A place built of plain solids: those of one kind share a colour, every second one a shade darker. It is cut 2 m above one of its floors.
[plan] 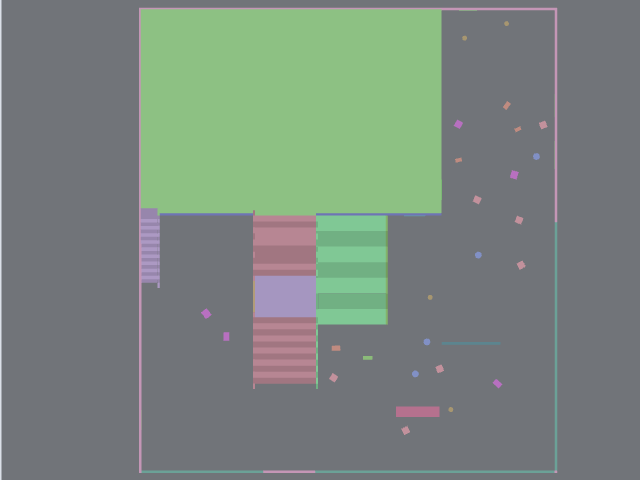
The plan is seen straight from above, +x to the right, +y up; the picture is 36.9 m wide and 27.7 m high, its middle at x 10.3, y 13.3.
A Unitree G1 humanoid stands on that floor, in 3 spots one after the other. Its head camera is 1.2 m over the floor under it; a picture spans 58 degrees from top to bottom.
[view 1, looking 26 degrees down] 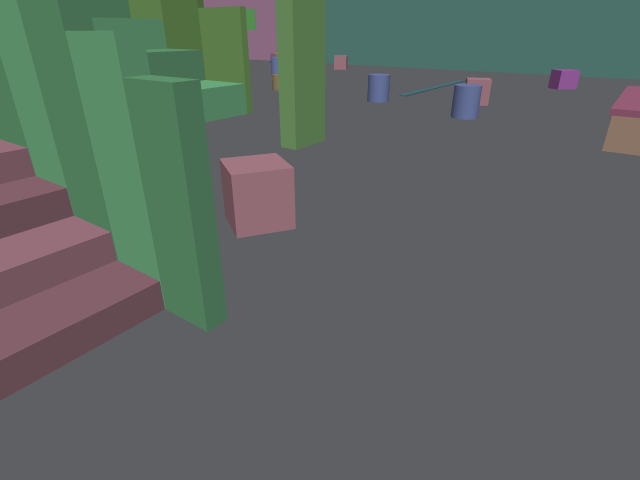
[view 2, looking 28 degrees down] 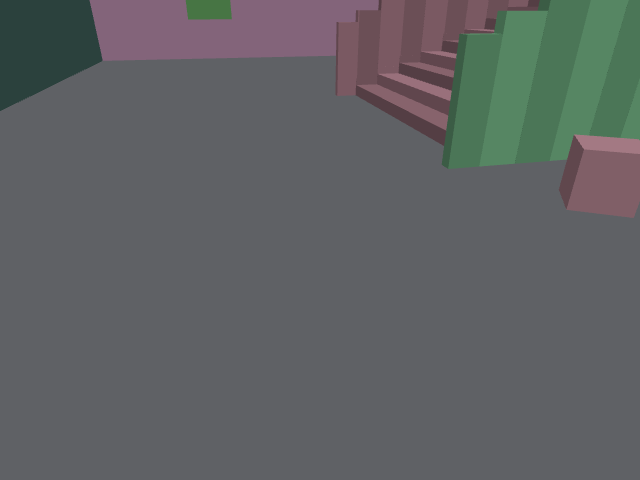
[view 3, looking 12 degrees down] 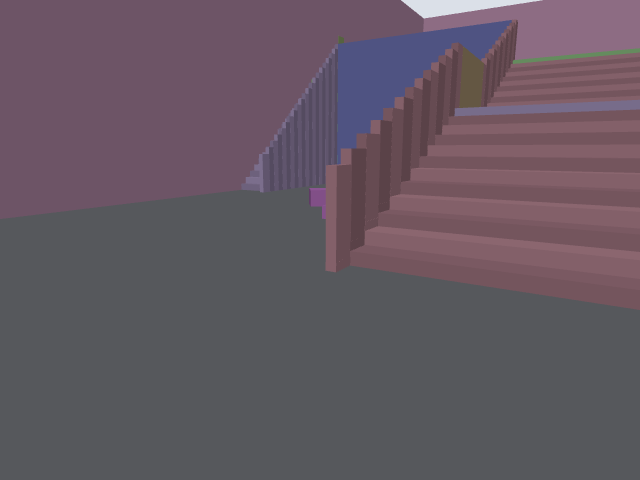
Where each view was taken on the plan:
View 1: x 9.12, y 3.40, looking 36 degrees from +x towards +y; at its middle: ground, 2.74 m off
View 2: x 13.40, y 2.84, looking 167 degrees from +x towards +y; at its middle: ground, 2.56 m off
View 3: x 8.53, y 1.10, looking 121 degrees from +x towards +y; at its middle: ground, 5.77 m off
